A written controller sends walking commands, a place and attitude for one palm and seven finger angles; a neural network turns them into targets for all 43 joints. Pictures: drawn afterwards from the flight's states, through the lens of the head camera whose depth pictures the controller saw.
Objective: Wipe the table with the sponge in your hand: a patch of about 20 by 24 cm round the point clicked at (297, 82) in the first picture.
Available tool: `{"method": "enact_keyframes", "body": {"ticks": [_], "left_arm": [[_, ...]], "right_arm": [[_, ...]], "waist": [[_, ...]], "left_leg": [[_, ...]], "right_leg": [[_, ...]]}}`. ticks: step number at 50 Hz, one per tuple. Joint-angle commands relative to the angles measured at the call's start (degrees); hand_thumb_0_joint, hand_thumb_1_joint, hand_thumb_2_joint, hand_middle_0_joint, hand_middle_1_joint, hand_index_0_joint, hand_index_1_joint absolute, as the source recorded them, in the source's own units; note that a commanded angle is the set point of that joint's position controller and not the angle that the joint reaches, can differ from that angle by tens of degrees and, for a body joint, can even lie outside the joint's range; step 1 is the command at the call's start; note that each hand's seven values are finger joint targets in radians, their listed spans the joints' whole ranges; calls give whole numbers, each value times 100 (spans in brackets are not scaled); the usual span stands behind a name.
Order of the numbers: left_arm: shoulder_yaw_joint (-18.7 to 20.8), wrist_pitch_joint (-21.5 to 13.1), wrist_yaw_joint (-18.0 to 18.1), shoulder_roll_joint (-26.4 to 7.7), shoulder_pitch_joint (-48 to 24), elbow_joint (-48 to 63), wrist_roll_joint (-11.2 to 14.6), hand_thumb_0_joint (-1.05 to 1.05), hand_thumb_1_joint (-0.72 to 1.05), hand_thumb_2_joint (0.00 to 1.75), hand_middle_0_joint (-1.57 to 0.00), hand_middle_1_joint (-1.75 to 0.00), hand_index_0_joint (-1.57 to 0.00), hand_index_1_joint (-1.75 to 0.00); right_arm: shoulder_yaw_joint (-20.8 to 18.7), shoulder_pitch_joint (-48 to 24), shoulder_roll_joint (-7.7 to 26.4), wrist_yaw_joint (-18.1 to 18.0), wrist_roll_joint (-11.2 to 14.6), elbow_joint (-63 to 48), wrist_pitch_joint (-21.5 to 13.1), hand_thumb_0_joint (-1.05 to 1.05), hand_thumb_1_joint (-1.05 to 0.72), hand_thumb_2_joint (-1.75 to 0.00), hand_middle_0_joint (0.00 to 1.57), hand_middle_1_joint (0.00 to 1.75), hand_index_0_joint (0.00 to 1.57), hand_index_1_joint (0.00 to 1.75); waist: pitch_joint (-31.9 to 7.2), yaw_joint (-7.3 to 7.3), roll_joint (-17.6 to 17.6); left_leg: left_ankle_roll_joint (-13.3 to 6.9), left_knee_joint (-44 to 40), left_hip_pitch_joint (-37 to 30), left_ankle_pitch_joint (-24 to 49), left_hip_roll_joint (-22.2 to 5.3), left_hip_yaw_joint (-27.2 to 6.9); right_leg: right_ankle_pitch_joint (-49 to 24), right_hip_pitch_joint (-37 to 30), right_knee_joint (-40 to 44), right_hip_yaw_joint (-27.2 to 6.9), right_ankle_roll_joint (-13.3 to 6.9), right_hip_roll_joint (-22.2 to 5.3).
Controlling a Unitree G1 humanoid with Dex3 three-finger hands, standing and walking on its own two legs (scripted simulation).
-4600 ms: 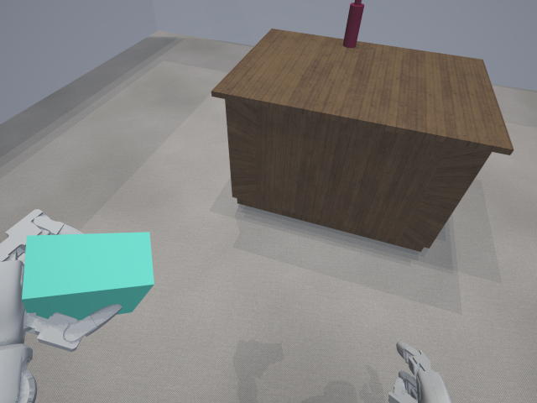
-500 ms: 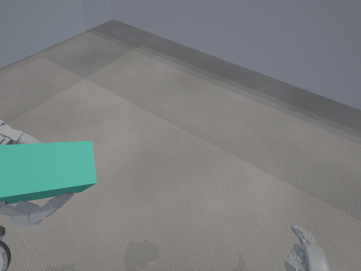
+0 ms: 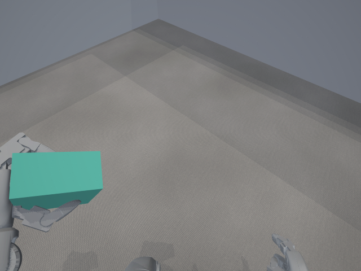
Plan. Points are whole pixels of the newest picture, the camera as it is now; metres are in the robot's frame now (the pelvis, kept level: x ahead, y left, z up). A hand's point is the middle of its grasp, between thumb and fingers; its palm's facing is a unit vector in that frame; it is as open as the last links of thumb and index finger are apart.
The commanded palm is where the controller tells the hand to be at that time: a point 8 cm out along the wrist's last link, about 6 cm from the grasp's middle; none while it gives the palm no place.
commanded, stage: walk to a spot facing it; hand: left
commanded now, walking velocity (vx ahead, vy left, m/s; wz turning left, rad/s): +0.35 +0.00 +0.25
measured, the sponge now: (69, 182) +0.23 +0.20 +0.15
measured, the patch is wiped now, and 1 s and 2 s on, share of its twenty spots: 0.00 0.00 0.00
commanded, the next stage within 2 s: turn to face it in 0.52 s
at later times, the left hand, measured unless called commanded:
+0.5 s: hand (72, 129) +0.32 +0.23 +0.17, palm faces +0.42 -0.74 -0.52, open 10.3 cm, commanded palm +0.26 +0.27 +0.18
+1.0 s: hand (88, 90) +0.43 +0.23 +0.18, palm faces +0.42 -0.82 -0.40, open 10.2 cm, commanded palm +0.36 +0.26 +0.18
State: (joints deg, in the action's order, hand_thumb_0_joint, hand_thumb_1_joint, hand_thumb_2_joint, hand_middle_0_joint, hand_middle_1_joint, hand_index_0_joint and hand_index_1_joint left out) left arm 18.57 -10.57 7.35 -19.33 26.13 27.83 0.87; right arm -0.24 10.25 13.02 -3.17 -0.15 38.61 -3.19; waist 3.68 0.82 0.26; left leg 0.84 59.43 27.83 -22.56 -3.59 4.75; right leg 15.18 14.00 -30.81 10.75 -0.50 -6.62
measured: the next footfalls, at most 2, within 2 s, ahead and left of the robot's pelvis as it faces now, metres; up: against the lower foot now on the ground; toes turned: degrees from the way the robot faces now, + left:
left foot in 0.14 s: +0.13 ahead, +0.14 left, +0.00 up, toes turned +11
right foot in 0.48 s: +0.21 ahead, -0.12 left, +0.00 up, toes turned -8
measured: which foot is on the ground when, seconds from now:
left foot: up 0.00-0.12, down 0.14-0.48, up 0.50-0.80, down 0.82-1.00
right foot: down 0.00-0.14, up 0.16-0.46, down 0.48-0.84, up 0.86-1.00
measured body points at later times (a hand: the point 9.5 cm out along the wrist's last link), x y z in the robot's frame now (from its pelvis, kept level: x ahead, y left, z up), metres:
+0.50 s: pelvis +0.12 -0.02 -0.01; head +0.15 -0.04 +0.43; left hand +0.29 +0.26 +0.20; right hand +0.29 -0.19 -0.13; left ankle +0.09 +0.13 -0.73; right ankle +0.17 -0.12 -0.74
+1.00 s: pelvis +0.20 -0.01 +0.00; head +0.24 +0.00 +0.45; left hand +0.40 +0.27 +0.20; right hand +0.41 -0.22 -0.07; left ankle +0.23 +0.10 -0.74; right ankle +0.18 -0.13 -0.68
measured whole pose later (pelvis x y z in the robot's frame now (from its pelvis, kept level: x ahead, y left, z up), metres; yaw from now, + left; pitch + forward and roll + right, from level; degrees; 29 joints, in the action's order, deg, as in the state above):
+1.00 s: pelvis +0.20 -0.01 +0.00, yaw -1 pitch +0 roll -1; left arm 22.2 -11.7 9.0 -22.2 22.8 31.3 1.4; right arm 0.5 6.0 8.8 -1.2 -0.1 30.1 -4.6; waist 5.7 2.2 -0.8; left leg -0.2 31.3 16.9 -13.4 -8.6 13.2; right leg 26.2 24.8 -57.5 5.2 2.0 -2.2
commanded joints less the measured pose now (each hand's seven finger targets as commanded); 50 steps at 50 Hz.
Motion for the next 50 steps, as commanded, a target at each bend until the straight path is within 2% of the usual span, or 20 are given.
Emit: {"method": "enact_keyframes", "body": {"ticks": [1,5,6,7,8,11,15,22,23,24,25,27,31,35,39,40,42,43,46,50], "left_arm": [[1038,-442,367,-1289,-149,1688,95,0,10,130,-120,-160,-120,-160],[866,-467,480,-1088,-308,1747,114,0,10,130,-120,-160,-120,-160],[814,-529,480,-1028,-477,1860,98,0,10,130,-120,-160,-120,-160],[802,-621,481,-1014,-618,1929,77,0,10,130,-120,-160,-120,-160],[840,-703,407,-1226,-739,1440,-37,0,10,130,-120,-160,-120,-160],[851,-661,288,-1209,-614,1795,-18,0,10,130,-120,-160,-120,-160],[813,-612,266,-1051,-99,1987,35,0,10,130,-120,-160,-120,-160],[907,-401,259,-1091,-275,1047,66,0,10,130,-120,-160,-120,-160],[908,-360,261,-1157,-433,975,20,0,10,130,-120,-160,-120,-160],[1083,-337,281,-1488,-508,968,-2,0,10,130,-120,-160,-120,-160],[1140,-311,283,-1484,-568,929,101,0,10,130,-120,-160,-120,-160],[1198,-443,254,-1464,-348,1113,146,0,10,130,-120,-160,-120,-160],[1096,-562,297,-1297,-68,1501,58,0,10,130,-120,-160,-120,-160],[1132,-535,424,-1257,284,1768,104,0,10,130,-120,-160,-120,-160],[1039,-514,493,-1256,-285,1891,62,0,10,130,-120,-160,-120,-160],[909,-515,469,-1210,-428,1853,46,0,10,130,-120,-160,-120,-160],[886,-614,426,-1216,-743,1808,48,0,10,130,-120,-160,-120,-160],[982,-670,390,-1386,-668,1606,35,0,10,130,-120,-160,-120,-160],[771,-688,265,-1170,-607,2006,37,0,10,130,-120,-160,-120,-160],[777,-496,156,-1037,-137,1955,83,0,10,130,-120,-160,-120,-160]], "right_arm": [[-183,-540,255,-67,-22,-1260,-334,0,-90,-90,20,30,20,30],[-344,-138,429,-197,17,-1334,-368,0,-90,-90,20,30,20,30],[-391,-58,561,-209,52,-1371,-369,0,-90,-90,20,30,20,30],[-433,-143,679,-161,80,-1411,-373,0,-90,-90,20,30,20,30],[-364,-215,611,-78,64,-1316,-419,0,-90,-90,20,30,20,30],[-410,-241,523,-36,111,-1171,-494,0,-90,-90,20,30,20,30],[-332,-234,485,17,68,-1184,-631,0,-90,-90,20,30,20,30],[-211,-303,347,-123,64,-1103,-454,0,-90,-90,20,30,20,30],[-206,-240,277,-113,77,-1077,-390,0,-90,-90,20,30,20,30],[-141,-322,99,-110,85,-1186,-355,0,-90,-90,20,30,20,30],[-186,-445,310,-51,68,-1201,-391,0,-90,-90,20,30,20,30],[-172,-585,317,1,58,-1076,-359,0,-90,-90,20,30,20,30],[-153,-688,299,-27,11,-1137,-190,0,-90,-90,20,30,20,30],[-152,-580,209,-64,-13,-1308,-163,0,-90,-90,20,30,20,30],[-265,-310,386,-175,-10,-1398,-148,0,-90,-90,20,30,20,30],[-322,-257,483,-209,32,-1437,-120,0,-90,-90,20,30,20,30],[-384,-224,673,-162,64,-1526,-173,0,-90,-90,20,30,20,30],[-311,-273,597,-146,-53,-1450,-226,0,-90,-90,20,30,20,30],[-400,-212,619,89,32,-1429,-328,0,-90,-90,20,30,20,30],[-316,-243,594,274,27,-1603,-387,0,-90,-90,20,30,20,30]], "waist": [[-756,132,-856],[-980,-82,-59],[-1031,-203,982],[-1004,-167,2244],[-860,-170,1928],[-696,-126,1217],[-852,-45,1446],[-970,-21,664],[-1065,-22,-189],[-1054,25,-1860],[-1123,68,-1838],[-717,28,-1135],[-761,-46,-773],[-1158,57,-852],[-1378,-90,-480],[-1320,-133,-127],[-1360,-56,1499],[-1362,-70,2085],[-1287,-51,1456],[-1022,-51,1609]], "left_leg": [[-80,-1872,-502,162,-4,449],[-134,-3383,-1957,804,128,585],[-482,-3748,-2626,807,-475,-463],[-1101,-4118,-3239,1971,-1741,-2486],[-1463,-4541,-2641,1024,-2252,-3269],[-1470,-4209,-2611,1474,-1921,-2299],[-1040,-4276,-1903,1863,-1385,-899],[-562,-2881,-1197,928,-982,-177],[-409,-1604,-508,428,-607,110],[-139,128,919,-874,180,368],[-86,1096,1208,-994,204,-388],[66,1788,1437,-349,-125,-643],[152,443,766,-97,-293,-265],[92,-1736,-231,297,53,496],[116,-3319,-1768,1631,112,654],[33,-3477,-2224,2001,-252,340],[-779,-3683,-3087,4458,-1974,-1516],[-1082,-3963,-2938,4649,-2453,-1990],[-946,-3575,-3183,4735,-2162,-824],[-522,-3762,-2237,4048,-1872,224]], "right_leg": [[229,-461,1370,-985,-730,-1337],[221,-230,-87,-506,-300,-815],[266,567,-1435,-196,-29,-346],[1909,1889,-2901,-84,253,338],[2098,2199,-3701,-723,110,140],[1308,2790,-3815,-945,255,-155],[599,1591,-2227,-437,294,-12],[45,-682,360,108,256,440],[179,-1223,762,-780,-43,-218],[-440,-1831,1301,-3024,-685,-1594],[-237,-1696,1573,-3633,-885,-2122],[-696,-1382,1414,-2842,-959,-2035],[-2685,-1052,996,-944,-670,-1572],[-3558,-1183,652,-787,-708,-1109],[-2762,-732,38,-851,-363,-640],[-2130,-355,-321,-842,-217,-512],[1590,1280,-1918,-583,167,354],[2243,1632,-3133,-793,191,426],[1436,2104,-3223,-913,245,199],[606,1283,-2029,-408,354,319]]}}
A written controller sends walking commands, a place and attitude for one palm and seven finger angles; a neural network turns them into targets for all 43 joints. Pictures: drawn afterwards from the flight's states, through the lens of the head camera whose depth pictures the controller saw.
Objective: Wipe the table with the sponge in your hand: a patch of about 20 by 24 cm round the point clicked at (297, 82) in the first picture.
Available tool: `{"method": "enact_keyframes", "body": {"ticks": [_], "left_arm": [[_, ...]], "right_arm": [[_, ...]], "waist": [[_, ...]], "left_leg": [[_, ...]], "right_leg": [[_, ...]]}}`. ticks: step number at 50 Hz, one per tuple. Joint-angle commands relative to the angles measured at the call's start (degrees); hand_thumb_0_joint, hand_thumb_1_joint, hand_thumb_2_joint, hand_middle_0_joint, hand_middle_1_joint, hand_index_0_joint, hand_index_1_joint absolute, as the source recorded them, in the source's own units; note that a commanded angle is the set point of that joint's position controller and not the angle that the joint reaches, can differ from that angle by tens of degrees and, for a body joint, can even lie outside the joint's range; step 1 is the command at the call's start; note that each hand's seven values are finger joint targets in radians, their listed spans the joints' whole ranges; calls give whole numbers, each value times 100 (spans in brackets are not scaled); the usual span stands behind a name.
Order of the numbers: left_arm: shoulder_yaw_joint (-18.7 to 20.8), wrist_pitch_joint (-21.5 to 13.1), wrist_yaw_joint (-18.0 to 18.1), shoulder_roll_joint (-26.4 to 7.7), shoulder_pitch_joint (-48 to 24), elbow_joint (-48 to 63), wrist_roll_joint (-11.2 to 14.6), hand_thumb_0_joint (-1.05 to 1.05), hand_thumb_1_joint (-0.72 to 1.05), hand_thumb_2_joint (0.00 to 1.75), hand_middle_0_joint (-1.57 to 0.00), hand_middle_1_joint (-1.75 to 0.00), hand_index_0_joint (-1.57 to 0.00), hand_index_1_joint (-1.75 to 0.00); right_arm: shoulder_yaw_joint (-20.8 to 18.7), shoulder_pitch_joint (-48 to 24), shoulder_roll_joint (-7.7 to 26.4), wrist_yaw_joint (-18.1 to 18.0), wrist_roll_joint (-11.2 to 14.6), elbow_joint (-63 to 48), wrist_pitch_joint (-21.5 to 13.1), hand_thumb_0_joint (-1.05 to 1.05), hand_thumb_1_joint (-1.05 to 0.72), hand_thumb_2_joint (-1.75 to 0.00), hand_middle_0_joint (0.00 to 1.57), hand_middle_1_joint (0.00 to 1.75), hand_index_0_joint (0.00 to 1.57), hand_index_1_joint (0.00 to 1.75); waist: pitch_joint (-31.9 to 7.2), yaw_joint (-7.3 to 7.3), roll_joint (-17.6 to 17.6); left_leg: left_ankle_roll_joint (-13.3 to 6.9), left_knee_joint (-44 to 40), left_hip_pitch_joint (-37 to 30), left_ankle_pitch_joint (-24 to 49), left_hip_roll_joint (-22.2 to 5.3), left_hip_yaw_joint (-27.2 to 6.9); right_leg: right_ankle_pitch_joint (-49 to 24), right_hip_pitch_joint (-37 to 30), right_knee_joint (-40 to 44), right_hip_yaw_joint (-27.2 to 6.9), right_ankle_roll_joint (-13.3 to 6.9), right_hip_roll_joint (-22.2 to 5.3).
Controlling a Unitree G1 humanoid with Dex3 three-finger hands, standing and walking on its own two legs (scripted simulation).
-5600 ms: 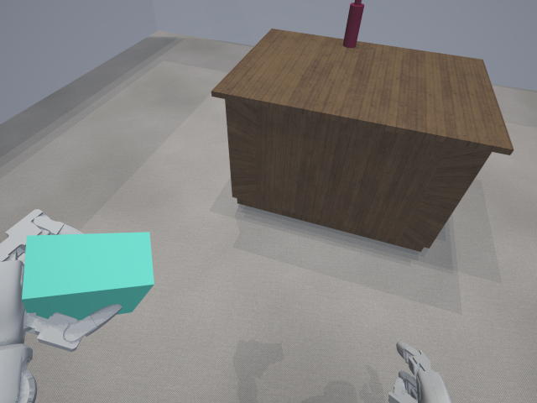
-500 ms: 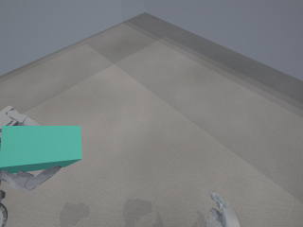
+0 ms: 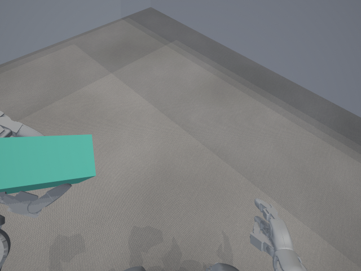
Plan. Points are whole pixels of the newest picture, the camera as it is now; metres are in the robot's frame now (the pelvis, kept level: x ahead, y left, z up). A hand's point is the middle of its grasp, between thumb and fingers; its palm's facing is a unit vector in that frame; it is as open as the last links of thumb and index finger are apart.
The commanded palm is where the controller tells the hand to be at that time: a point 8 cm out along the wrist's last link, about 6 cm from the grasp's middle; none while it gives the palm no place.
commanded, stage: turn to face it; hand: left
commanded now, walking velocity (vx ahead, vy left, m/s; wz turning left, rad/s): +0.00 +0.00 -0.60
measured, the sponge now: (58, 164) +0.24 +0.22 +0.16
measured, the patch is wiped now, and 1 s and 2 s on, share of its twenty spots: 0.00 0.00 0.00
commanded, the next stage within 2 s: none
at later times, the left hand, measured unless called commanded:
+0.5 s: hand (149, 167) +0.24 +0.08 +0.18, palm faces +0.10 -0.83 -0.55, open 10.2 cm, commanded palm +0.20 +0.15 +0.18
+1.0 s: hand (202, 218) +0.18 +0.00 +0.17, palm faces -0.07 -0.87 -0.49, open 10.2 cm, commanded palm +0.15 +0.06 +0.18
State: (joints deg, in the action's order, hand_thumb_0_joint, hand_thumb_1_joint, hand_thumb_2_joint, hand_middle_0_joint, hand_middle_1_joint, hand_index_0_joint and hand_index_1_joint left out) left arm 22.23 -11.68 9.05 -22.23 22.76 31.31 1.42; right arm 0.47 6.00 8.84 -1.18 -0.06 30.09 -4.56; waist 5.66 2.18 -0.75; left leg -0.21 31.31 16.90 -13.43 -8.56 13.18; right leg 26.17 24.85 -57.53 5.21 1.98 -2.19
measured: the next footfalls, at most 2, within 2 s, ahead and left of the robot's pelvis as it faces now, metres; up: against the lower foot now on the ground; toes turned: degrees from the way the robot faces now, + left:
right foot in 0.20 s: +0.06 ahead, -0.15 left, +0.00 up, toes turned -15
left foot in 0.72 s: +0.01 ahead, +0.07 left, +0.00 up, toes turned -19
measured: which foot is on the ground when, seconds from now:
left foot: down 0.00-0.20, up 0.22-0.70, down 0.72-1.00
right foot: up 0.00-0.18, down 0.20-0.74, up 0.76-0.98, down 1.00-1.00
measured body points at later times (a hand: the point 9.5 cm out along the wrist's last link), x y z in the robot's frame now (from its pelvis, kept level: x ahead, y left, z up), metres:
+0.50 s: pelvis -0.04 -0.08 +0.00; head +0.00 -0.11 +0.44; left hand +0.23 +0.13 +0.21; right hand +0.05 -0.38 -0.10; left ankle -0.01 +0.08 -0.66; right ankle +0.02 -0.14 -0.74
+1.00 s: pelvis -0.14 -0.08 -0.02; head -0.12 -0.12 +0.43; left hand +0.18 +0.05 +0.19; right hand -0.09 -0.33 -0.12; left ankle -0.03 +0.08 -0.74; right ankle -0.18 -0.19 -0.74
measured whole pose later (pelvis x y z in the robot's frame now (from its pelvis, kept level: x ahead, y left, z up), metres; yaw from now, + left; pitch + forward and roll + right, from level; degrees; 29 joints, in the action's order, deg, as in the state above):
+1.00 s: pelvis -0.14 -0.08 -0.02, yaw -35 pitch -1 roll +0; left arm 20.9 -9.7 7.5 -21.5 23.2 27.7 1.0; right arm 2.1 13.1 8.4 0.4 1.2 29.9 -2.7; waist 5.7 4.0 3.8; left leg 7.1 37.2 15.4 -17.9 -14.1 10.5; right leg 19.7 18.6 -38.8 4.3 3.2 -2.0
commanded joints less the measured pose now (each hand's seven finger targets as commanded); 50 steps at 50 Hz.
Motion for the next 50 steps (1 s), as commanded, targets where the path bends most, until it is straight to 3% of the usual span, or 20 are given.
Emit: {"method": "enact_keyframes", "body": {"ticks": [1,7,9,10,11,12,14,16,20,31,34,35,36,37,38,40,42,48,49,50], "left_arm": [[438,-375,-28,-743,267,1558,51,0,10,130,-120,-160,-120,-160],[578,-257,-81,-848,170,1157,123,0,10,130,-120,-160,-120,-160],[619,-243,-66,-978,8,1213,82,0,10,130,-120,-160,-120,-160],[676,-237,-42,-1161,0,1184,17,0,10,130,-120,-160,-120,-160],[991,-235,24,-1446,115,1244,96,0,10,130,-120,-160,-120,-160],[1033,-132,57,-1389,235,1292,233,0,10,130,-120,-160,-120,-160],[1159,-196,117,-1307,578,1574,248,0,10,130,-120,-160,-120,-160],[1176,-243,139,-1209,742,1562,227,0,10,130,-120,-160,-120,-160],[1165,-243,128,-1136,965,1157,282,0,10,130,-120,-160,-120,-160],[599,-184,65,-999,284,1135,180,0,10,130,-120,-160,-120,-160],[495,-207,-13,-989,-43,1227,122,0,10,130,-120,-160,-120,-160],[449,-255,-41,-1039,-184,1370,120,0,10,130,-120,-160,-120,-160],[461,-332,-95,-1013,-393,1418,113,0,10,130,-120,-160,-120,-160],[541,-365,-128,-1027,-475,1450,45,0,10,130,-120,-160,-120,-160],[722,-357,-82,-1258,-641,1570,-53,0,10,130,-120,-160,-120,-160],[618,-333,-151,-1042,-525,1265,-45,0,10,130,-120,-160,-120,-160],[240,-261,-109,-581,-235,701,5,0,10,130,-120,-160,-120,-160],[151,-215,-66,-735,-893,1021,-44,0,10,130,-120,-160,-120,-160],[305,-226,-46,-888,-862,1012,-56,0,10,130,-120,-160,-120,-160],[492,-247,-5,-1154,-647,907,-104,0,10,130,-120,-160,-120,-160]], "right_arm": [[-367,200,972,84,30,-786,-259,0,-90,-90,20,30,20,30],[-363,336,968,61,74,-793,-278,0,-90,-90,20,30,20,30],[-351,361,909,69,136,-798,-264,0,-90,-90,20,30,20,30],[-313,304,742,39,150,-856,-234,0,-90,-90,20,30,20,30],[-193,44,641,-8,124,-989,-244,0,-90,-90,20,30,20,30],[-288,65,749,-1,153,-873,-209,0,-90,-90,20,30,20,30],[-136,-95,579,18,86,-694,-29,0,-90,-90,20,30,20,30],[-170,-218,623,27,82,-624,156,0,-90,-90,20,30,20,30],[-345,-210,803,-6,57,-534,330,0,-90,-90,20,30,20,30],[-315,-90,1028,50,73,-818,573,0,-90,-90,20,30,20,30],[-313,179,1016,73,15,-773,621,0,-90,-90,20,30,20,30],[-322,185,1040,51,20,-786,589,0,-90,-90,20,30,20,30],[-350,136,1134,29,-48,-864,548,0,-90,-90,20,30,20,30],[-384,1,1166,14,-54,-948,480,0,-90,-90,20,30,20,30],[-318,-49,852,-47,-10,-915,401,0,-90,-90,20,30,20,30],[-390,-7,865,13,90,-921,335,0,-90,-90,20,30,20,30],[-341,113,928,49,143,-775,246,0,-90,-90,20,30,20,30],[-394,433,1129,70,134,-736,-131,0,-90,-90,20,30,20,30],[-387,442,1078,97,162,-721,-160,0,-90,-90,20,30,20,30],[-361,429,897,93,170,-742,-147,0,-90,-90,20,30,20,30]], "waist": [[-1201,-201,1694],[-1164,-169,1566],[-1318,-108,810],[-1345,-117,-414],[-1307,0,-1416],[-1703,-23,-1803],[-1865,-110,-784],[-1825,-150,-362],[-1667,-156,-327],[-1399,65,-517],[-1410,-79,-282],[-1388,-88,121],[-1058,-130,766],[-932,-62,1720],[-803,-11,1802],[-483,14,1447],[-48,-37,1319],[-762,-141,1388],[-917,-116,941],[-1069,-110,-328]], "left_leg": [[-380,-957,-1091,3045,-1402,-527],[-83,-381,-969,2125,-1477,-62],[108,800,-619,1379,-1119,66],[317,1972,180,-255,-497,135],[523,3132,1551,-2647,252,-289],[545,3890,1549,-2393,285,-1083],[619,4492,1998,-1611,258,-1439],[644,4337,1831,-1243,302,-1362],[621,3559,1530,-1024,398,-1338],[327,933,269,-1595,763,-1177],[143,-455,-945,-1265,758,-948],[35,-1026,-1419,-1127,473,-1059],[-351,-1588,-1526,-1581,-383,-1868],[-788,-1997,-1234,-1536,-1498,-2624],[-1048,-2069,-214,-1377,-1985,-2632],[-892,-1819,345,-1105,-1722,-1542],[-654,-1485,217,-193,-1547,-1080],[-27,28,-266,1098,-1094,-413],[115,744,-110,796,-889,-323],[365,1970,589,-514,-308,-175]], "right_leg": [[-545,84,869,252,130,-64],[-855,-657,2116,416,126,93],[-2050,-1443,2924,235,13,-24],[-4053,-1892,3184,-942,-375,-754],[-6644,-2341,3206,-2541,-948,-1638],[-6290,-2267,3282,-2844,-949,-1808],[-5670,-2881,2935,-2334,-1094,-1512],[-5080,-2585,3075,-1889,-1003,-1317],[-3810,-2078,3472,-1968,-999,-1153],[-692,-995,4487,-3085,-972,-903],[-141,-233,4528,-2916,-615,-561],[-177,80,4067,-2685,-447,-284],[89,818,3176,-2281,-225,228],[-125,1070,1190,-1300,1,722],[-82,800,-605,-840,78,490],[-139,742,-1614,-730,115,182],[-6,766,-642,-472,168,-58],[-833,-1195,2484,411,192,345],[-1485,-1632,3001,144,42,114],[-3090,-2112,3297,-1103,-423,-736]]}}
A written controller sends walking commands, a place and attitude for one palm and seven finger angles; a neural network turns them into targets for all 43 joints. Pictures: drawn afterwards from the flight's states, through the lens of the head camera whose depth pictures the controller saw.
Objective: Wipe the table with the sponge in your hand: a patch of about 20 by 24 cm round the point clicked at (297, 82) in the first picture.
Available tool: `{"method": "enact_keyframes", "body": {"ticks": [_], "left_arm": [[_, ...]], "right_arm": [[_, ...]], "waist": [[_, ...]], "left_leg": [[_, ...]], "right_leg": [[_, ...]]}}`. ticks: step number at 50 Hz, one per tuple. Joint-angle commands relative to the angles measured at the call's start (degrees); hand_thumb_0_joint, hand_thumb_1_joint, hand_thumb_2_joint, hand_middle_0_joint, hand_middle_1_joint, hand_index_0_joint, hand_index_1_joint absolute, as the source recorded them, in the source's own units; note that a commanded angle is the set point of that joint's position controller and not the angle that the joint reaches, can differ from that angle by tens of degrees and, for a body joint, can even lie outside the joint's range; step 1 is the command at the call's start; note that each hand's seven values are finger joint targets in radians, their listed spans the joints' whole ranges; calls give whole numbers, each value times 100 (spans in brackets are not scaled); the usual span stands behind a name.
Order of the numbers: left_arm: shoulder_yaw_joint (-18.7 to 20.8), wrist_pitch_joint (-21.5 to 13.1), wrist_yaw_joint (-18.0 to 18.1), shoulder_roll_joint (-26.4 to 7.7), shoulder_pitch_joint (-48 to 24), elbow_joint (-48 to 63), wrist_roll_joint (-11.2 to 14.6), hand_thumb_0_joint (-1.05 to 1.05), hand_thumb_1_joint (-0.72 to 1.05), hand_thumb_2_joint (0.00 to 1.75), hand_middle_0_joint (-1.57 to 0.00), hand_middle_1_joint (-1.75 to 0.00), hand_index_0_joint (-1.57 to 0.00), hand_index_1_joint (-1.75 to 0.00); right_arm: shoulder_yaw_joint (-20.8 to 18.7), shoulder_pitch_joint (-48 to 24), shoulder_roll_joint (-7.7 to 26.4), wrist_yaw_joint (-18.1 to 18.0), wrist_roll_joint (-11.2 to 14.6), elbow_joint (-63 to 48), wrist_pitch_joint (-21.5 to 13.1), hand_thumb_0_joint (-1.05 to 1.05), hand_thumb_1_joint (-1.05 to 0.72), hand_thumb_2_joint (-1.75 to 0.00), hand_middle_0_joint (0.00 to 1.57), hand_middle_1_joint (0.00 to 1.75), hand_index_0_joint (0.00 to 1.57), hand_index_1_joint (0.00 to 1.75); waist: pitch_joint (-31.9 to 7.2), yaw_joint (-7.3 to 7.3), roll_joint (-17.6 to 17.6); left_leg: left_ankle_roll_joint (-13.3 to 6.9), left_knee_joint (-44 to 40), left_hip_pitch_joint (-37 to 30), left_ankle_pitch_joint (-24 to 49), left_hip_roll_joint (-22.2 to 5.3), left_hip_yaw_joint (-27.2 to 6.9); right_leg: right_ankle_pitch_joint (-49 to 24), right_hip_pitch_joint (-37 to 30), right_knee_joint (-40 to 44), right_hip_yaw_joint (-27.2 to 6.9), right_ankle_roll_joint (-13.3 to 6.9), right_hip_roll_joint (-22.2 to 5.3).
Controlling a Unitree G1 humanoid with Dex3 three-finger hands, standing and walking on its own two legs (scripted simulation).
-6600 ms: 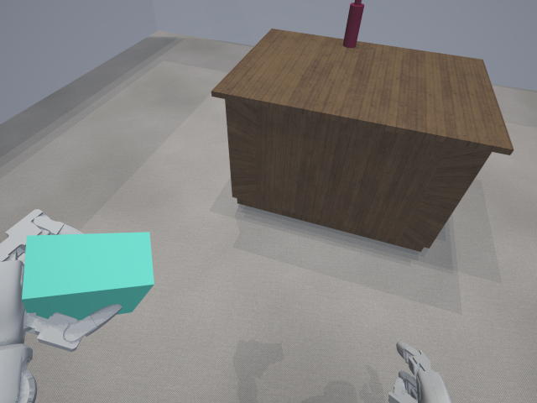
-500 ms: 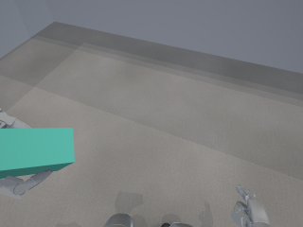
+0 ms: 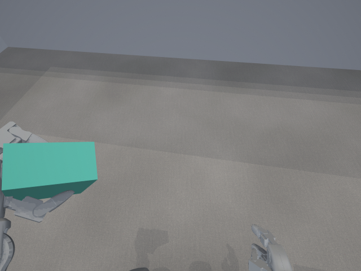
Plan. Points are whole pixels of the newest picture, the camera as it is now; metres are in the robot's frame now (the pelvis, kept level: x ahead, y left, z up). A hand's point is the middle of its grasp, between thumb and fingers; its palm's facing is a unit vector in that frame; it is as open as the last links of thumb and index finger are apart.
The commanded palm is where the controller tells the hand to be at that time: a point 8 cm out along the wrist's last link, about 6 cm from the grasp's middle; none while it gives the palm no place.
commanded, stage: turn to face it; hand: left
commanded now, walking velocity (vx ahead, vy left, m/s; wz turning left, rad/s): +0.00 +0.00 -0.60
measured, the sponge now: (62, 172) +0.23 +0.22 +0.16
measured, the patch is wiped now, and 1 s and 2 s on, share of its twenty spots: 0.00 0.00 0.00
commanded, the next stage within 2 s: none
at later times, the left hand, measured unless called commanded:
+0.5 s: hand (112, 189) +0.20 +0.13 +0.18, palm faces +0.17 -0.87 -0.46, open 10.2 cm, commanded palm +0.17 +0.17 +0.20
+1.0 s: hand (218, 221) +0.17 -0.03 +0.19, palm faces -0.14 -0.84 -0.53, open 10.2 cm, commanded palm +0.15 +0.04 +0.20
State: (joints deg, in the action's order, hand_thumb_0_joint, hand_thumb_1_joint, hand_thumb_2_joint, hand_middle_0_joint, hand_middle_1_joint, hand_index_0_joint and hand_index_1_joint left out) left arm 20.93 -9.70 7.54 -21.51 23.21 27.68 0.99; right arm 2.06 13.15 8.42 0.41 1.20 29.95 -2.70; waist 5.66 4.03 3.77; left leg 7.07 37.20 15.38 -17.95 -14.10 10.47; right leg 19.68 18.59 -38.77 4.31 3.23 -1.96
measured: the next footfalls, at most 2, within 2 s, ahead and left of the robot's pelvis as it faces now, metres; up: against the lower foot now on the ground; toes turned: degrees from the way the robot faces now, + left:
left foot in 0.36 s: +0.02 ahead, +0.10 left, +0.00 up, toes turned -8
right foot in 0.62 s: -0.07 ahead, -0.19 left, +0.00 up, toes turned -26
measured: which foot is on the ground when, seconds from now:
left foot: down 0.00-0.00, up 0.02-0.34, down 0.36-0.62, up 0.64-1.00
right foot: down 0.00-0.38, up 0.40-0.60, down 0.62-1.00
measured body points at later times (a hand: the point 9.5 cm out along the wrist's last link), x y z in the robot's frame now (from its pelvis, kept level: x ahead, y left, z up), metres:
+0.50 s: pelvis -0.07 -0.05 +0.01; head -0.04 -0.07 +0.46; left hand +0.19 +0.17 +0.20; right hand +0.04 -0.33 -0.08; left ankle -0.02 +0.10 -0.72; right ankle -0.06 -0.13 -0.67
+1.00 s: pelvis -0.14 -0.10 +0.02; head -0.11 -0.15 +0.47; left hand +0.17 +0.02 +0.22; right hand -0.12 -0.39 -0.09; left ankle -0.07 +0.04 -0.68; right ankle -0.11 -0.17 -0.72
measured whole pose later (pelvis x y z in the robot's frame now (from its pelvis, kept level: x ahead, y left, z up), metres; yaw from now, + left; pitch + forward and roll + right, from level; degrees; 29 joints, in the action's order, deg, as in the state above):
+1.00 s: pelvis -0.14 -0.10 +0.02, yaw -34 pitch +2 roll +3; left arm 22.5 -10.1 8.0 -24.0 30.7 32.3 3.3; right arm 0.7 8.4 13.8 0.9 0.5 31.1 4.7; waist 4.6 1.4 -0.9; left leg 4.1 44.8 21.2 -26.5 -0.7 1.7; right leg 6.2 21.3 -26.2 -5.5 -6.7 6.7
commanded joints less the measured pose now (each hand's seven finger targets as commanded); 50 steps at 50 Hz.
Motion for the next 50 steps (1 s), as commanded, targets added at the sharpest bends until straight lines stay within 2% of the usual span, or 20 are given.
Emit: {"method": "enact_keyframes", "body": {"ticks": [1,2,5,7,12,16,17,19,20,22,25,28,29,30,31,32,33,35,37,50], "left_arm": [[1071,-477,223,-1558,-475,1389,65,0,10,130,-120,-160,-120,-160],[1186,-446,220,-1652,-288,1738,209,0,10,130,-120,-160,-120,-160],[1458,-576,222,-1458,750,2066,310,0,10,130,-120,-160,-120,-160],[1501,-599,242,-1371,875,2057,306,0,10,130,-120,-160,-120,-160],[1323,-450,242,-1147,1071,1454,281,0,10,130,-120,-160,-120,-160],[861,-406,180,-1001,540,1626,220,0,10,130,-120,-160,-120,-160],[815,-437,160,-1023,393,1670,198,0,10,130,-120,-160,-120,-160],[875,-509,134,-1104,204,1735,93,0,10,130,-120,-160,-120,-160],[897,-531,123,-1225,26,1745,-11,0,10,130,-120,-160,-120,-160],[518,-497,70,-853,-115,1609,-15,0,10,130,-120,-160,-120,-160],[379,-499,117,-881,-519,1799,14,0,10,130,-120,-160,-120,-160],[384,-462,116,-879,-625,1610,29,0,10,130,-120,-160,-120,-160],[430,-450,117,-904,-716,1566,23,0,10,130,-120,-160,-120,-160],[522,-420,126,-1070,-662,1446,-33,0,10,130,-120,-160,-120,-160],[907,-464,203,-1434,-602,1452,32,0,10,130,-120,-160,-120,-160],[1092,-396,220,-1521,-375,1474,198,0,10,130,-120,-160,-120,-160],[1189,-401,213,-1563,-33,1707,255,0,10,130,-120,-160,-120,-160],[1288,-494,205,-1378,546,1826,324,0,10,130,-120,-160,-120,-160],[1310,-538,204,-1252,865,1690,323,0,10,130,-120,-160,-120,-160],[786,-307,229,-1149,363,1654,233,0,10,130,-120,-160,-120,-160]], "right_arm": [[-447,-663,830,-94,40,-900,-321,0,-90,-90,20,30,20,30],[-528,-886,903,-99,62,-872,-255,0,-90,-90,20,30,20,30],[-299,-930,669,-27,-25,-721,73,0,-90,-90,20,30,20,30],[-375,-935,724,-38,-48,-717,176,0,-90,-90,20,30,20,30],[-467,-833,896,-83,-12,-757,294,0,-90,-90,20,30,20,30],[-453,-589,1006,-105,8,-784,334,0,-90,-90,20,30,20,30],[-492,-552,1096,-147,-16,-809,304,0,-90,-90,20,30,20,30],[-531,-685,1189,-232,-20,-925,223,0,-90,-90,20,30,20,30],[-526,-740,1035,-256,-18,-904,171,0,-90,-90,20,30,20,30],[-534,-683,1028,-197,-17,-864,87,0,-90,-90,20,30,20,30],[-511,-526,1106,-168,36,-826,-122,0,-90,-90,20,30,20,30],[-529,-327,1158,-106,3,-793,-304,0,-90,-90,20,30,20,30],[-531,-252,1134,-80,13,-774,-340,0,-90,-90,20,30,20,30],[-526,-257,1037,-66,27,-777,-335,0,-90,-90,20,30,20,30],[-411,-557,816,-93,6,-929,-321,0,-90,-90,20,30,20,30],[-483,-810,916,-117,38,-939,-271,0,-90,-90,20,30,20,30],[-420,-863,796,-112,-12,-905,-185,0,-90,-90,20,30,20,30],[-277,-885,685,-44,-56,-741,67,0,-90,-90,20,30,20,30],[-323,-950,688,-42,-74,-707,224,0,-90,-90,20,30,20,30],[-409,-927,1042,-37,-43,-832,567,0,-90,-90,20,30,20,30]], "waist": [[-1233,-88,-2078],[-1451,-68,-2069],[-1840,-206,-682],[-1775,-296,-847],[-1469,-204,-1209],[-1334,-354,-809],[-1171,-352,-461],[-958,-225,1246],[-888,-181,1352],[-286,-263,1050],[-364,-274,1124],[-669,-272,1101],[-808,-277,733],[-887,-312,-175],[-909,-195,-1806],[-1231,-95,-2099],[-1288,-166,-1587],[-1730,-206,-643],[-1702,-281,-765],[-1600,-121,-911]], "left_leg": [[-184,2690,1829,-1974,934,-328],[-220,3309,1693,-1695,812,-1158],[-150,3026,1730,-1061,802,-1201],[-151,2197,1304,-900,847,-997],[-271,689,616,-878,1082,-853],[-486,-1035,-686,-294,1018,-838],[-696,-1532,-1013,-419,660,-1103],[-1511,-2238,-820,113,-1018,-2355],[-1701,-2418,4,-294,-1348,-2345],[-1657,-2174,503,195,-1082,-1533],[-1177,-1649,225,1052,-778,-554],[-849,-711,57,1366,-607,-296],[-704,-110,119,1221,-428,-234],[-482,888,354,522,0,-93],[-216,2162,1622,-1613,780,-135],[-211,3165,1638,-1735,915,-909],[-190,3606,1822,-1368,854,-1331],[-125,3491,1982,-945,842,-1301],[-104,3142,1861,-696,908,-1155],[-393,244,464,-905,1277,-1031]], "right_leg": [[-4070,-1610,1627,-2851,-1161,-1692],[-3488,-1303,1772,-3217,-1234,-1855],[-3409,-1792,1210,-2246,-1310,-1373],[-3216,-1480,1379,-2095,-1303,-1252],[-1972,-789,1764,-2582,-1303,-1083],[-644,173,1706,-2604,-890,-751],[-196,676,1349,-2449,-685,-411],[818,1364,-1083,-1072,-199,497],[879,1096,-2551,-735,-113,360],[715,1244,-3009,-608,-20,30],[774,664,-1402,-13,61,-4],[234,-323,129,364,46,220],[-401,-758,763,323,-21,212],[-1358,-916,1335,-541,-349,-351],[-3602,-1402,1625,-2505,-985,-1444],[-3595,-1070,1890,-3445,-1213,-1813],[-3518,-1308,1696,-3437,-1338,-1760],[-3858,-1966,1206,-2528,-1325,-1377],[-3880,-1903,1348,-2197,-1229,-1182],[-1565,-923,2161,-3161,-1196,-915]]}}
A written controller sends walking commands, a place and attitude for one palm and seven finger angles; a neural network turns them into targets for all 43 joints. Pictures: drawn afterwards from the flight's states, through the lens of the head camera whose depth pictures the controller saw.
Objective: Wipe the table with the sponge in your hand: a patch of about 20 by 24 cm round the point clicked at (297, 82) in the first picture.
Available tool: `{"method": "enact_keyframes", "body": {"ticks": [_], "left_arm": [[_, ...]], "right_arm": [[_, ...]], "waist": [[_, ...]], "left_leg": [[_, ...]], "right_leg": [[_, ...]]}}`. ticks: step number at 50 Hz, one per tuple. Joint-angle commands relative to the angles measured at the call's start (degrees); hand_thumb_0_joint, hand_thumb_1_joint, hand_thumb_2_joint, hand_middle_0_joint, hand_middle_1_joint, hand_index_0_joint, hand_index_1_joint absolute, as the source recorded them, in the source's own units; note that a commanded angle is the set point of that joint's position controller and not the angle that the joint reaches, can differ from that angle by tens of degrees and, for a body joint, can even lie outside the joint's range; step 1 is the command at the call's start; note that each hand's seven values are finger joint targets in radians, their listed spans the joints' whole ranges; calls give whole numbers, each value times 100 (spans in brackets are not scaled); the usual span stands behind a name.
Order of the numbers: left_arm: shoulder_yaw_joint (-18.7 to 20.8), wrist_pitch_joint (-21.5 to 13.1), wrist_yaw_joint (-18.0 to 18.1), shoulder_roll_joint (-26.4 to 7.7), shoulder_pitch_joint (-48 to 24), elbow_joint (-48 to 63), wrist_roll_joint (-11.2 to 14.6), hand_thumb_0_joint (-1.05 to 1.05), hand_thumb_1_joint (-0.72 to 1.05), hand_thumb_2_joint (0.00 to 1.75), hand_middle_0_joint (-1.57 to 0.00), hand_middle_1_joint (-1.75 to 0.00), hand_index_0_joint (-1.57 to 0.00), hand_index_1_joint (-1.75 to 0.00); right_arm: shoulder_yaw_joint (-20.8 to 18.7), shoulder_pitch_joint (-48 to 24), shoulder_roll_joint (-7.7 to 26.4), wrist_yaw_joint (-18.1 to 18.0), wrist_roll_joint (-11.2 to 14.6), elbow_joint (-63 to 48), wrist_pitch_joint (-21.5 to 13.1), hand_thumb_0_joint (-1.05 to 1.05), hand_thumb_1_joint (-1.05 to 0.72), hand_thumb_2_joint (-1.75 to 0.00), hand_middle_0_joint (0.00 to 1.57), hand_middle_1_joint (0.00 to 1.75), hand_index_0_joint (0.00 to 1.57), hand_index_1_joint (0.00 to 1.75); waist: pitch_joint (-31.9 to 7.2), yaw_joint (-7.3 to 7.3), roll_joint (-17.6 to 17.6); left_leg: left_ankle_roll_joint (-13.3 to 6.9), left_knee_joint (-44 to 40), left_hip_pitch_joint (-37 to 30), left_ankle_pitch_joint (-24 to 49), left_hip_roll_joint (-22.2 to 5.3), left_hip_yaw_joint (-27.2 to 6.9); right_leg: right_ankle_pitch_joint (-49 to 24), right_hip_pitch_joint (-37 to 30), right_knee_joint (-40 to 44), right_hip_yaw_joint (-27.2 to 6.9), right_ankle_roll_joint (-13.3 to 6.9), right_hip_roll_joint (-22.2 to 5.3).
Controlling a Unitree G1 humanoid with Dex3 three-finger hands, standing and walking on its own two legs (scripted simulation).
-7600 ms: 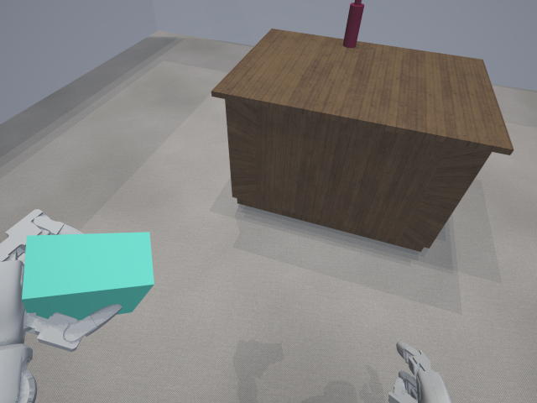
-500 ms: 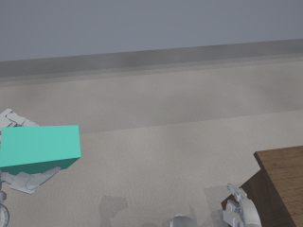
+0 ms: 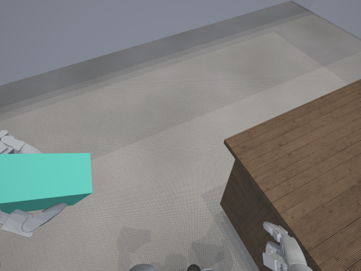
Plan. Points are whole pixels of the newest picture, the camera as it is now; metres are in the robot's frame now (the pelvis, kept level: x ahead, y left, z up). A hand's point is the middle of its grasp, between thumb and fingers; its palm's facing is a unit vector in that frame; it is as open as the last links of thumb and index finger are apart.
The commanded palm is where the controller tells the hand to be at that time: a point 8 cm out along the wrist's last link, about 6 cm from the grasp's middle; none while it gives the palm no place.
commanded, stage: turn to face it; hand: left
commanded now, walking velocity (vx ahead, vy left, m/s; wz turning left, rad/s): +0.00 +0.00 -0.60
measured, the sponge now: (55, 184) +0.22 +0.21 +0.15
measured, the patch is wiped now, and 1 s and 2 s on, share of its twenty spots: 0.00 0.00 0.00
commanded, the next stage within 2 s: none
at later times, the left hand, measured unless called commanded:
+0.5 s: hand (111, 193) +0.21 +0.12 +0.16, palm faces +0.09 -0.87 -0.48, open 10.2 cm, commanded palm +0.16 +0.19 +0.18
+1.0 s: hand (196, 235) +0.16 -0.01 +0.16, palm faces -0.20 -0.85 -0.48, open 10.2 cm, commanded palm +0.14 +0.08 +0.18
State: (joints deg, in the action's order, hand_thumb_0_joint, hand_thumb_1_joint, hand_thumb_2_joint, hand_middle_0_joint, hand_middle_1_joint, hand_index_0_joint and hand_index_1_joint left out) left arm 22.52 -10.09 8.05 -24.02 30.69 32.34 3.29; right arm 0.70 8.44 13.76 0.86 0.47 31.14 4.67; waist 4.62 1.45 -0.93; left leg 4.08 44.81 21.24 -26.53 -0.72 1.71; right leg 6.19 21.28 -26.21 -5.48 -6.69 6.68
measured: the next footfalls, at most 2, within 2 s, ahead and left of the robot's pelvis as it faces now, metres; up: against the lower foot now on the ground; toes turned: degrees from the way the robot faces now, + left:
left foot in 0.14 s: -0.01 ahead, +0.16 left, +0.00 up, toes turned +0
right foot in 0.36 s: +0.02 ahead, -0.13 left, +0.00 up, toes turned -15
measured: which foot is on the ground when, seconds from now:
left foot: up 0.00-0.12, down 0.14-0.36, up 0.38-0.64, down 0.66-0.92, up 0.94-1.00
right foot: down 0.00-0.16, up 0.18-0.34, down 0.36-0.68, up 0.70-0.88, down 0.90-1.00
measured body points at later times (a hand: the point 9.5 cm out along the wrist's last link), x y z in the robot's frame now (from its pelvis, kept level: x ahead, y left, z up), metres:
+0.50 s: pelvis -0.08 -0.03 -0.02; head -0.01 -0.06 +0.42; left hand +0.20 +0.17 +0.18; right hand +0.04 -0.29 -0.13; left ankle -0.06 +0.13 -0.68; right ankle -0.02 -0.12 -0.74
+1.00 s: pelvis -0.15 -0.05 -0.02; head -0.12 -0.11 +0.42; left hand +0.17 +0.04 +0.18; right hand -0.12 -0.33 -0.13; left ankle -0.06 +0.09 -0.69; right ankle -0.16 -0.14 -0.74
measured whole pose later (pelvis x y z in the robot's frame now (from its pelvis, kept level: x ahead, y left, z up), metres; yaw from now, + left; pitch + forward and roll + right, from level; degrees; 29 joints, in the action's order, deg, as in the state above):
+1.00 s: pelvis -0.15 -0.05 -0.02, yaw -36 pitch -2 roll +1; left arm 19.6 -9.0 7.2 -21.8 24.3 32.0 2.5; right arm 1.5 7.8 11.2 -0.6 1.2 30.7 -0.6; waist 9.4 1.0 2.4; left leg 4.9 58.1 24.3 -27.9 -8.1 2.5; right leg 17.6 21.9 -40.9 3.9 -4.3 1.2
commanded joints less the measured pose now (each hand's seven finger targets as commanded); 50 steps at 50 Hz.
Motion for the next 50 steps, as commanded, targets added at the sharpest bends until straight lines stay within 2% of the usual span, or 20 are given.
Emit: {"method": "enact_keyframes", "body": {"ticks": [1,5,7,9,12,15,17,18,19,20,22,31,34,36,38,43,44,46,47,50], "left_arm": [[599,-269,163,-878,-369,1095,-18,0,10,130,-120,-160,-120,-160],[586,-305,89,-977,-687,1196,-62,0,10,130,-120,-160,-120,-160],[610,-389,9,-883,-860,1264,-87,0,10,130,-120,-160,-120,-160],[799,-306,-4,-982,-678,1123,-154,0,10,130,-120,-160,-120,-160],[289,-273,-69,-491,-761,891,-110,0,10,130,-120,-160,-120,-160],[126,-249,-2,-532,-1388,1073,-149,0,10,130,-120,-160,-120,-160],[303,-232,29,-771,-1655,944,-189,0,10,130,-120,-160,-120,-160],[585,-262,106,-1098,-1622,926,-188,0,10,130,-120,-160,-120,-160],[799,-245,142,-1180,-1386,874,-45,0,10,130,-120,-160,-120,-160],[990,-246,160,-1360,-1061,1112,-13,0,10,130,-120,-160,-120,-160],[1010,-363,169,-1182,-440,1620,65,0,10,130,-120,-160,-120,-160],[1047,-395,164,-953,174,1219,25,0,10,130,-120,-160,-120,-160],[990,-427,74,-891,-213,1076,-54,0,10,130,-120,-160,-120,-160],[783,-402,10,-793,-391,770,-164,0,10,130,-120,-160,-120,-160],[270,-335,-19,-439,-593,804,-153,0,10,130,-120,-160,-120,-160],[152,-315,66,-618,-1312,1348,-181,0,10,130,-120,-160,-120,-160],[302,-322,75,-770,-1298,1322,-177,0,10,130,-120,-160,-120,-160],[894,-364,185,-1357,-1124,1280,-138,0,10,130,-120,-160,-120,-160],[1044,-301,202,-1382,-862,1221,16,0,10,130,-120,-160,-120,-160],[1279,-368,200,-1322,47,1435,132,0,10,130,-120,-160,-120,-160]], "right_arm": [[-265,-398,463,-92,15,-947,-141,0,-90,-90,20,30,20,30],[-308,-223,497,-114,6,-922,-106,0,-90,-90,20,30,20,30],[-379,-362,598,-171,-32,-1061,-183,0,-90,-90,20,30,20,30],[-359,-431,360,-224,23,-1116,-325,0,-90,-90,20,30,20,30],[-322,-199,439,-174,107,-1001,-544,0,-90,-90,20,30,20,30],[-339,65,607,-169,127,-937,-783,0,-90,-90,20,30,20,30],[-349,29,587,-160,131,-943,-863,0,-90,-90,20,30,20,30],[-306,-174,399,-191,132,-1066,-879,0,-90,-90,20,30,20,30],[-351,-287,452,-202,122,-1070,-851,0,-90,-90,20,30,20,30],[-361,-418,458,-185,95,-1033,-749,0,-90,-90,20,30,20,30],[-184,-439,301,-120,26,-931,-562,0,-90,-90,20,30,20,30],[-213,-161,389,-93,44,-819,-390,0,-90,-90,20,30,20,30],[-323,-334,588,-246,67,-968,-454,0,-90,-90,20,30,20,30],[-376,-284,451,-337,40,-942,-523,0,-90,-90,20,30,20,30],[-369,-201,536,-249,142,-902,-600,0,-90,-90,20,30,20,30],[-366,115,677,-207,86,-938,-936,0,-90,-90,20,30,20,30],[-358,95,642,-195,99,-951,-973,0,-90,-90,20,30,20,30],[-244,-128,330,-222,89,-1074,-930,0,-90,-90,20,30,20,30],[-318,-232,417,-229,116,-1064,-865,0,-90,-90,20,30,20,30],[-148,-399,216,-166,37,-901,-537,0,-90,-90,20,30,20,30]], "waist": [[-1496,117,-426],[-1466,27,-152],[-1053,16,1137],[-949,152,1643],[-204,82,1405],[-436,-31,1279],[-658,-15,190],[-774,47,-1418],[-1118,113,-1802],[-1197,140,-985],[-1414,73,-82],[-1427,-44,-384],[-925,10,1543],[-551,-54,1346],[-423,7,1100],[-692,-72,1501],[-795,-29,1171],[-989,-11,-1142],[-1344,85,-1392],[-1594,7,-146]], "left_leg": [[-141,-768,-307,-53,-29,-96],[-418,-2290,-1801,488,-405,-76],[-1029,-2683,-2221,893,-1832,-1084],[-1407,-2988,-681,1164,-2567,-849],[-1045,-2301,-553,2418,-2255,297],[-572,-1395,-821,3020,-1885,635],[-295,252,-292,2193,-1401,722],[13,1618,714,-103,-519,779],[60,2365,732,-974,-341,-16],[65,2635,728,-793,-437,-386],[54,2297,744,-267,-417,-399],[-180,-1848,-1325,648,-271,86],[-1179,-3094,-1095,620,-2330,-1475],[-1549,-3007,-158,1101,-2646,-1257],[-1167,-2432,-553,2212,-2244,-20],[-588,-1398,-752,2821,-1887,464],[-463,-846,-665,2471,-1767,540],[34,1138,808,-448,-534,665],[42,2023,854,-753,-405,45],[74,2323,1210,-166,-465,-408]], "right_leg": [[-52,-1077,961,-2177,-120,-1688],[836,17,711,-1885,422,-1158],[1525,1254,-815,-883,854,-326],[1974,765,-3677,161,948,-420],[2161,817,-2940,514,952,-885],[1320,-306,-1223,1153,960,-591],[-168,-1258,-181,460,636,-984],[-2345,-1651,261,-1608,-3,-2113],[-1966,-1254,704,-2512,-197,-2564],[-1011,-1144,731,-2748,-341,-2633],[-607,-1357,411,-2001,-436,-2248],[672,-163,397,-1577,76,-1511],[2161,915,-2465,-130,752,-328],[2043,847,-4328,157,930,-663],[2140,967,-3545,566,977,-851],[1439,-546,-994,1292,959,-640],[810,-919,-396,1153,875,-749],[-2881,-1655,181,-1532,-85,-2392],[-2660,-1525,437,-2150,-221,-2600],[-2145,-2094,62,-1564,-368,-2285]]}}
